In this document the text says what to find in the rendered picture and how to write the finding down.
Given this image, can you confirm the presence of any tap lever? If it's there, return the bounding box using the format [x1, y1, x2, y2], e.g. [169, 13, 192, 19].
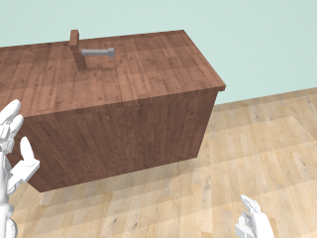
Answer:
[81, 48, 115, 58]

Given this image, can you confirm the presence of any right robot hand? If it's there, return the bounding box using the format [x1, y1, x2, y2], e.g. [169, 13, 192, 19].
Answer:
[235, 194, 274, 238]

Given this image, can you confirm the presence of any left robot forearm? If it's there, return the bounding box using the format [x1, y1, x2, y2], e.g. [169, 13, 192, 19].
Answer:
[0, 203, 18, 238]

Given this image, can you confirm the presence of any counter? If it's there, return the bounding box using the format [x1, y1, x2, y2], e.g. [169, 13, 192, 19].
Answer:
[0, 29, 226, 193]

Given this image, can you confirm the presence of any left robot hand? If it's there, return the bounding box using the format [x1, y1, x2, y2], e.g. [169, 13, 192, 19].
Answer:
[0, 99, 40, 204]

